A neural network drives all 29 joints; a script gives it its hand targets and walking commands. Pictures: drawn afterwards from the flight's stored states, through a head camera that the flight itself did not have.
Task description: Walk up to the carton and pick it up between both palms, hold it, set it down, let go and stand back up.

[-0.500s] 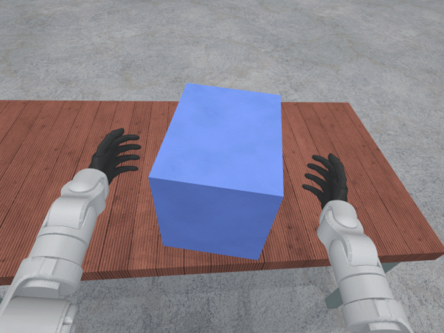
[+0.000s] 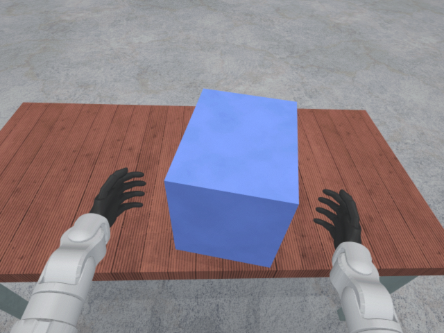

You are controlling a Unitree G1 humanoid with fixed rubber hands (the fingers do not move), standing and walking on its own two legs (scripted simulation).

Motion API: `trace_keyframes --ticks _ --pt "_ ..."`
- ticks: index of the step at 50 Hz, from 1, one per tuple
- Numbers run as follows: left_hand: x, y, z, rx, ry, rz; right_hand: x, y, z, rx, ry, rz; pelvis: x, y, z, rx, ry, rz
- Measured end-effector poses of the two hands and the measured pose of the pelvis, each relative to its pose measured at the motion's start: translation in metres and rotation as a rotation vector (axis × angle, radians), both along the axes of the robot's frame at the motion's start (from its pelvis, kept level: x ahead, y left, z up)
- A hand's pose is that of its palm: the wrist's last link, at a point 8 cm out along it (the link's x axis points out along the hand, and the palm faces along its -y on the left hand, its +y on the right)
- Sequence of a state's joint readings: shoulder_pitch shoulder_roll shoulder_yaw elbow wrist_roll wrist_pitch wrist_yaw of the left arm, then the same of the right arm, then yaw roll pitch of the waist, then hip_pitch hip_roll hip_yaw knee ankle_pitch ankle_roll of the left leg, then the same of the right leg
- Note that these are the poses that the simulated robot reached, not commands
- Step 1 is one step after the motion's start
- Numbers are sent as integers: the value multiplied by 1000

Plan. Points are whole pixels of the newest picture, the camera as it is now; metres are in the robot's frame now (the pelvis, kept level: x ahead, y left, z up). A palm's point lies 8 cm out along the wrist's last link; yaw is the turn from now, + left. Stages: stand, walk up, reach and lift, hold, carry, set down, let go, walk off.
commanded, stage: set down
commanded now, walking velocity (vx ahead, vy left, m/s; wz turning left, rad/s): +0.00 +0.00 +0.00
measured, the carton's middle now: (235, 175) +0.47 -0.05 -0.02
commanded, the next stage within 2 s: none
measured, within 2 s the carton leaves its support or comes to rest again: neither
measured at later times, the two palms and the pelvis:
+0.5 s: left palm (87, 276) +0.24 +0.22 +0.01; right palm (337, 289) +0.21 -0.20 +0.00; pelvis +0.02 +0.00 +0.00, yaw +1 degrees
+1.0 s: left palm (71, 327) +0.17 +0.24 -0.03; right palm (328, 319) +0.17 -0.19 -0.04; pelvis +0.01 +0.01 -0.01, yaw +2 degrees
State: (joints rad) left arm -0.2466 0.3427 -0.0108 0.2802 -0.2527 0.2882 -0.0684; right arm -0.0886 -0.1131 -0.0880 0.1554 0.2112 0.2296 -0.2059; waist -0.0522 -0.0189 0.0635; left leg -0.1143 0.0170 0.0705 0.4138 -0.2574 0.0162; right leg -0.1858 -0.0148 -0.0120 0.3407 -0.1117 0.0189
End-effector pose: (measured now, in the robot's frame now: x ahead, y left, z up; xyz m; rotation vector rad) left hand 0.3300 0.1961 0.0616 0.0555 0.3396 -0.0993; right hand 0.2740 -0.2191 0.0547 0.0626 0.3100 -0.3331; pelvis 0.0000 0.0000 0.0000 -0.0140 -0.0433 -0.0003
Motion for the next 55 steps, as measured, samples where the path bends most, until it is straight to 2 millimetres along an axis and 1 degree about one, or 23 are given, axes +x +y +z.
trace_keyframes --ticks 4,14,21,27,35,46,55 --pt "-10 2 -9 1 13 4 -8 0 -9 2 21 0 3 -1 0 0 2 -1" --pt "-44 11 -28 -4 16 13 -37 8 -27 1 50 4 13 -3 0 -3 8 7" --pt "-73 19 -46 1 31 21 -57 15 -44 7 85 -4 17 -2 -1 -7 6 14" --pt "-100 25 -57 4 30 24 -74 21 -56 4 98 -11 19 0 -2 -12 1 23" --pt "-130 33 -70 3 31 34 -89 27 -70 -4 100 -16 18 3 -5 -18 -9 35" --pt "-152 38 -81 6 21 45 -100 31 -85 -9 84 -7 12 7 -8 -25 -40 34" --pt "-162 39 -99 17 64 67 -106 30 -102 -11 111 12 7 6 -11 -23 -59 33"
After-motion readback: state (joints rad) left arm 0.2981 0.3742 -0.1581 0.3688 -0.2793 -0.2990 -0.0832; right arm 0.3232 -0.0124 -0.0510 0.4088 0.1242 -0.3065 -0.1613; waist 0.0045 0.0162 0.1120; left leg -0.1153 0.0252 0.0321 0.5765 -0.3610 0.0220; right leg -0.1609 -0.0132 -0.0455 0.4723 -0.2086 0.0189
